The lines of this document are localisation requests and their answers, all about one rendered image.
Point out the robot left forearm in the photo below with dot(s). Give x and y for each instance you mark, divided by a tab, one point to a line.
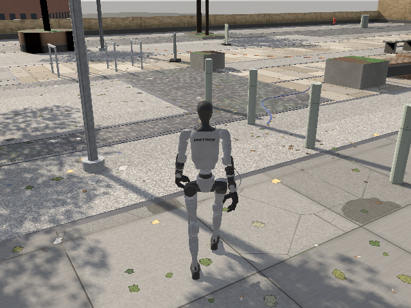
178	168

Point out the left robot upper arm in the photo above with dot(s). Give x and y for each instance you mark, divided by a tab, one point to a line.
183	143

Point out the left robot hand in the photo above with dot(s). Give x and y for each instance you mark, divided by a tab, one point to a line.
183	179

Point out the right robot foot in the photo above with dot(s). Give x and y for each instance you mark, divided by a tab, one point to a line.
214	245

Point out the right robot upper arm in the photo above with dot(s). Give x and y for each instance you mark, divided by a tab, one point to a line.
226	146

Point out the left robot foot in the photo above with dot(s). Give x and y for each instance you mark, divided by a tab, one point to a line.
195	273

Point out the right robot hand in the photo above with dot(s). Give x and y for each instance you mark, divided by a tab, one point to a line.
234	197

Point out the robot foot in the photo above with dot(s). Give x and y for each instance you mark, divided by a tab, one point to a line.
214	245
195	273

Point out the robot right forearm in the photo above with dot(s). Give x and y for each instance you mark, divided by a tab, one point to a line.
231	177

